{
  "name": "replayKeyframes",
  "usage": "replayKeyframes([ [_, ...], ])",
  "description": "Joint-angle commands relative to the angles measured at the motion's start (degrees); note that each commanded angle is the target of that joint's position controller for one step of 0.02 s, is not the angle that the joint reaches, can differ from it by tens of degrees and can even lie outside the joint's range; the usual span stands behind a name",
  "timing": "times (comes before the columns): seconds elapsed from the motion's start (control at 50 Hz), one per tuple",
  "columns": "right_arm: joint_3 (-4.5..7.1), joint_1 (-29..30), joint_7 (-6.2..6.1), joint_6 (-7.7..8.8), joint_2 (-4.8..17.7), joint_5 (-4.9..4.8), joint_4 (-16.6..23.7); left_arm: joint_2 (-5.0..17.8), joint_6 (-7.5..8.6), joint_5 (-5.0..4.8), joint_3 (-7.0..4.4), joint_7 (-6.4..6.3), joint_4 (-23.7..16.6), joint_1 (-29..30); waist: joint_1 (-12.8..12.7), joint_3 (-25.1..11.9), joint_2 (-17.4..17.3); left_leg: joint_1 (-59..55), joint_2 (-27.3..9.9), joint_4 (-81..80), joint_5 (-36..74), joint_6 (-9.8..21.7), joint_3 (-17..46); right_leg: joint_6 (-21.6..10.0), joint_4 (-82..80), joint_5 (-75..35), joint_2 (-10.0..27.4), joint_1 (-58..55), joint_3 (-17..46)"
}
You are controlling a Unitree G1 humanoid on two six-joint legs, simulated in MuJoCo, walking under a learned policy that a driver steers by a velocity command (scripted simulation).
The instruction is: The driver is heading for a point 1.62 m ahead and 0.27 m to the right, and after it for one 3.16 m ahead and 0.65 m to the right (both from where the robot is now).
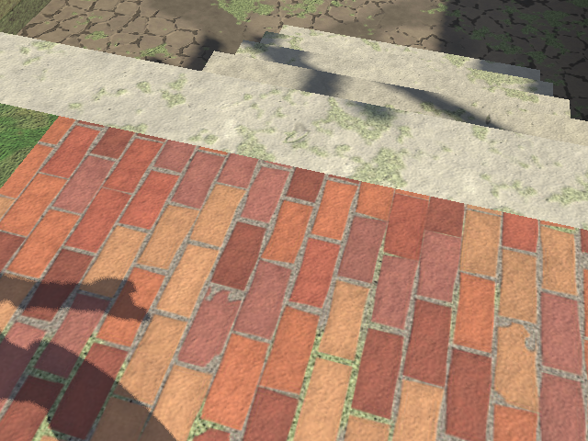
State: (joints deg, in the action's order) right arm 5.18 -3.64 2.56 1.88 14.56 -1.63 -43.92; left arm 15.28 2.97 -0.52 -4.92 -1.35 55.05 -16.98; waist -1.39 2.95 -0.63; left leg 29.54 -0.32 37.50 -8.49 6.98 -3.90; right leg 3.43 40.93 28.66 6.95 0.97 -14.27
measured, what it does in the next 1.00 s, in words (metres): walks ahead: right foot, then left foot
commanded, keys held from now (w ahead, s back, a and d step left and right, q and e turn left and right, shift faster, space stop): w+q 0.24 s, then w+e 0.76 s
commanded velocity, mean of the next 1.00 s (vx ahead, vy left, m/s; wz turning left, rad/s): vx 0.50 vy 0.00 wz -0.04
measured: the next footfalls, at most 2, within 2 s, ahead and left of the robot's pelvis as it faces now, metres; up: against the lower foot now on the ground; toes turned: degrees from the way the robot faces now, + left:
right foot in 0.50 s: +0.49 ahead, -0.07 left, +0.00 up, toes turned +8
left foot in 1.00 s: +0.76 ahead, +0.14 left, +0.00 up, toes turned -12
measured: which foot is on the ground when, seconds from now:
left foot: down 0.00-0.52, up 0.54-0.98, down 1.00-1.00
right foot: up 0.00-0.48, down 0.50-1.00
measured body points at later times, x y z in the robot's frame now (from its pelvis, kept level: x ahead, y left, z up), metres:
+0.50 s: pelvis +0.30 +0.00 +0.01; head +0.33 +0.01 +0.46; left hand +0.48 +0.27 -0.08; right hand +0.36 -0.28 -0.11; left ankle +0.11 +0.08 -0.71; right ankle +0.45 -0.07 -0.71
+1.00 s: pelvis +0.59 +0.04 +0.01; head +0.62 +0.03 +0.46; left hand +0.62 +0.32 -0.10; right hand +0.82 -0.22 -0.04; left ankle +0.72 +0.14 -0.72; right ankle +0.45 -0.07 -0.71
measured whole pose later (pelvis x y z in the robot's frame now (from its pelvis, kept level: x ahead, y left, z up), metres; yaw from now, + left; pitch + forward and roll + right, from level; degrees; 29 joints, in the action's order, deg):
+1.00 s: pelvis +0.59 +0.04 +0.01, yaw -7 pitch +3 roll +0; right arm 2.4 -0.4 0.7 7.4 14.8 0.0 -37.9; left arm 16.6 1.9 -1.4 -4.2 -0.8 45.6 -23.7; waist -5.4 -0.2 -0.5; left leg 25.5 1.4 24.6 -2.2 0.1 4.3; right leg -3.7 28.2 24.8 -6.5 4.5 13.9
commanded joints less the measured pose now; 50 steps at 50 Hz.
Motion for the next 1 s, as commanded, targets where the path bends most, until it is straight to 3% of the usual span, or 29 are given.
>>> replayKeyframes([
  [0.02, 4.29, -21.22, -0.8, 1.06, 15.64, 0.59, -0.34, 4.88, 4.87, -0.9, 0.45, 1.12, -9.16, 4.26, 7.96, -22.0, -8.82, -51.19, -18.85, -21.92, -14.04, 17.53, 51.63, -2.23, 40.64, 5.77, -7.63, 43.46, 18.4],
  [0.04, 3.28, -19.44, -0.64, 1.88, 12.1, 1.01, -0.81, 6.71, 6.03, -2.79, -0.05, 1.49, -10.54, 8.82, 8.08, -14.67, -6.12, -47.48, -17.65, -22.12, -8.61, 14.62, 43.49, -3.92, 39.62, 0.22, -5.03, 48.61, 18.48],
  [0.06, 2.58, -15.69, -0.72, 2.28, 9.81, 0.57, -0.08, 6.47, 6.55, -1.84, 0.06, 1.2, -9.98, 9.0, 5.74, -10.89, -1.95, -39.44, -15.04, -21.29, -3.05, 12.28, 35.66, -4.95, 34.78, -5.1, -2.26, 46.18, 18.68],
  [0.08, 1.95, -11.02, -0.8, 2.33, 7.79, 0.64, 1.08, 6.99, 6.38, -0.21, -0.48, 0.76, -9.12, 8.52, 3.18, -8.33, -0.3, -31.04, -12.63, -21.53, 2.48, 10.56, 29.72, -4.77, 29.66, -8.32, -0.39, 41.33, 18.76],
  [0.1, 1.33, -8.68, -1.04, 2.39, 6.32, 1.12, 2.18, 7.65, 5.56, 0.19, -0.98, 0.76, -8.88, 7.3, 1.26, -7.67, -0.82, -25.97, -11.14, -22.73, 6.45, 9.88, 26.65, -4.48, 26.76, -10.3, 0.81, 37.09, 19.2],
  [0.14, 1.37, -8.96, -1.66, 2.65, 7.26, 0.98, 2.43, 6.59, 4.03, 0.71, -1.07, 0.79, -9.47, 7.23, 0.12, -6.71, -0.62, -21.32, -9.99, -24.5, 11.39, 10.1, 24.2, -2.97, 21.85, -12.16, 0.65, 34.32, 18.41],
  [0.2, 1.9, -12.28, -2.93, 2.78, 9.61, 0.63, 1.78, 4.93, 3.14, 1.42, -0.55, 0.47, -11.71, 12.96, 1.4, -4.08, -0.77, -18.71, -8.01, -25.56, 14.61, 9.36, 20.45, -0.69, 11.1, -20.46, -1.09, 36.24, 17.24],
  [0.28, 1.28, -15.03, -3.58, 2.44, 8.13, 0.66, 0.7, 2.9, 3.61, 0.8, 0.55, 1.63, -13.07, 18.9, 4.31, -2.77, -4.21, -17.73, -5.06, -25.48, 9.31, 5.71, 15.77, -1.02, -5.66, -35.57, -3.77, 32.25, 15.85],
  [0.34, 0.99, -18.11, -3.36, 2.77, 7.98, 0.87, -1.23, 3.29, 4.01, 0.09, 0.99, 2.63, -14.17, 22.63, 6.7, -0.86, -4.85, -21.15, -7.43, -25.39, 6.92, 5.16, 16.28, -2.69, -9.53, -39.5, -3.78, 32.17, 15.17],
  [0.42, 1.13, -20.68, -3.69, 2.11, 9.06, 1.31, -3.08, 4.68, 4.6, -0.25, 1.2, 4.06, -16.1, 25.19, 7.3, 0.49, -4.26, -34.34, -12.44, -21.03, 17.37, 4.45, 16.82, -6.54, -11.99, -29.74, -4.1, 39.63, 14.42],
  [0.46, 1.27, -18.77, -3.94, 1.72, 10.06, 1.49, -2.81, 5.94, 4.61, -0.36, 0.76, 4.59, -15.34, 20.87, 4.62, -2.13, -5.37, -36.14, -12.2, -16.42, 33.22, 2.89, 14.29, -8.68, -12.42, -24.89, -6.39, 33.41, 12.46],
  [0.48, 1.3, -17.51, -4.01, 1.49, 10.64, 1.58, -2.49, 7.32, 4.48, -0.28, 0.05, 4.53, -14.04, 15.82, 1.82, -5.81, -5.95, -35.87, -11.04, -10.98, 44.77, 2.11, 12.36, -10.04, -12.48, -24.37, -8.73, 25.77, 10.67],
  [0.5, 0.99, -15.78, -4.06, 1.3, 10.5, 1.7, -1.93, 9.26, 4.27, -0.08, -0.95, 4.35, -11.78, 7.36, -2.67, -10.87, -4.65, -32.7, -8.55, -1.13, 49.12, 0.58, 9.63, -12.06, -13.15, -27.49, -9.16, 14.04, 11.27],
  [0.52, 0.21, -15.68, -4.23, 1.46, 9.04, 2.65, -0.58, 12.3, 3.91, 0.44, -1.6, 4.04, -10.27, -2.15, -5.74, -17.95, 1.48, -21.35, -5.65, 15.22, 33.32, -1.21, 7.57, -15.93, -12.26, -30.35, -0.12, -2.4, 24.11],
  [0.54, -1.49, -23.48, -3.25, 2.68, 2.87, 2.59, -0.4, 15.6, 3.64, 0.04, -2.49, 4.42, -9.38, -5.32, -1.48, -23.25, 17.34, 2.99, 5.21, 35.82, -13.35, -6.38, 6.31, -26.27, -16.89, -21.61, 11.93, -22.4, 52.22],
  [0.56, -1.25, -19.84, -2.72, 4.11, 7.0, 1.74, -0.1, 10.57, 3.18, -1.37, -1.35, 4.31, -9.03, -5.28, -3.94, -21.68, 12.68, 11.76, 3.61, 40.75, -21.38, -5.77, 12.19, -24.78, -22.93, -9.63, 11.62, -23.98, 59.1],
  [0.58, -0.66, -13.04, -2.26, 5.19, 9.41, 0.17, 2.06, 8.64, 2.87, -1.03, -0.8, 3.82, -10.42, -1.16, -4.31, -12.68, 8.51, 15.77, 0.72, 40.08, -16.67, -5.17, 12.2, -22.14, -24.34, -9.48, 9.94, -16.75, 51.75],
  [0.6, -0.92, -9.31, -2.35, 5.84, 8.96, 0.46, 2.98, 8.14, 2.63, -0.2, -0.5, 3.6, -11.63, 1.91, -3.09, -8.51, 1.94, 13.96, -1.34, 36.63, -12.95, -4.88, 11.16, -20.69, -25.4, -14.5, 7.72, -8.44, 46.14],
  [0.62, -0.63, -7.96, -2.55, 6.08, 8.68, 1.65, 3.49, 7.37, 2.58, 0.07, -0.19, 3.51, -12.19, 3.62, -1.31, -5.4, -0.73, 12.07, -2.63, 32.14, -11.07, -5.4, 10.49, -20.49, -26.36, -21.04, 6.04, -1.87, 42.68],
  [0.64, -0.37, -8.69, -2.72, 5.83, 8.49, 2.41, 3.84, 6.93, 2.68, 0.51, 0.13, 3.3, -12.59, 4.24, 0.53, -5.57, 0.26, 8.49, -3.83, 28.89, -9.85, -5.82, 10.53, -20.26, -27.2, -26.07, 4.47, 1.74, 40.1],
  [0.7, -0.58, -9.46, -3.24, 4.5, 6.52, 2.66, 4.56, 7.82, 2.48, -0.16, -0.13, 2.62, -13.02, 3.52, 2.14, -4.92, 3.2, 6.35, -4.39, 20.47, -9.46, -8.14, 8.77, -20.62, -28.78, -32.65, 2.49, 7.47, 35.47],
  [0.74, -1.0, -5.52, -3.54, 4.02, 5.47, 2.71, 6.02, 9.68, 2.25, -0.43, -0.76, 1.83, -12.96, 1.85, 1.21, -3.9, 3.36, 6.39, -3.75, 13.1, -3.59, -9.68, 7.67, -19.89, -29.49, -33.87, 1.19, 10.36, 32.86],
  [0.8, -1.57, 0.91, -3.2, 4.33, 4.01, 2.5, 7.68, 10.05, 1.38, -0.95, -1.03, 1.03, -12.65, -0.81, -1.16, -3.46, 4.31, 1.72, -1.33, 0.61, 8.83, -10.29, 7.21, -16.65, -28.42, -32.01, -2.23, 13.61, 29.59],
  [0.86, -1.61, 5.65, -2.48, 4.87, 4.23, 1.64, 9.13, 9.66, 0.48, -1.23, -1.0, 0.69, -12.02, -4.24, -3.06, -3.52, 5.33, -1.86, 0.94, -5.78, 13.28, -10.26, 7.29, -15.36, -26.2, -28.81, -2.1, 12.76, 31.62],
  [0.92, -0.98, 7.3, -1.82, 5.66, 6.17, 1.2, 10.1, 9.35, -0.29, -1.24, -1.04, 0.35, -12.13, -5.55, -2.75, -3.42, 6.08, -2.83, 1.65, -10.56, 8.7, -9.2, 8.92, -14.65, -21.85, -25.79, -0.24, 7.28, 37.09],
  [0.96, -0.25, 3.69, -1.79, 6.27, 7.66, 1.0, 9.37, 9.5, -0.65, -1.06, -1.22, 0.18, -12.8, -4.09, -0.16, -4.13, 7.8, -8.11, 1.55, -13.14, 5.44, -7.36, 8.59, -13.61, -18.04, -27.57, 0.1, 6.17, 39.37],
  [0.98, 0.53, -1.4, -2.14, 6.51, 9.12, 1.34, 8.19, 8.33, -0.62, -0.87, -0.84, 0.28, -13.48, -2.97, 2.63, -6.83, 7.7, -16.17, 0.44, -14.95, 6.02, -5.52, 8.43, -12.06, -13.21, -30.28, -2.07, 7.72, 38.13],
  [1.0, 1.42, -9.8, -2.65, 6.66, 11.81, 2.34, 7.29, 5.55, -0.3, -0.2, 0.19, 0.58, -14.82, -1.65, 6.76, -13.88, 4.67, -30.27, -7.24, -12.53, 5.0, -1.8, 14.58, -10.1, -0.38, -27.38, -4.83, 13.82, 34.34],
])
Keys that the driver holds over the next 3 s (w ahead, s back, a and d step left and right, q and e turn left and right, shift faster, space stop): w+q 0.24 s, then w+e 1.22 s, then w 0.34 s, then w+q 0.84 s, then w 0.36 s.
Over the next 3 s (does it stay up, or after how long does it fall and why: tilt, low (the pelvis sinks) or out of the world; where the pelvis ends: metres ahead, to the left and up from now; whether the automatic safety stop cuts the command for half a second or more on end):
stays up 1.68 -0.26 -0.16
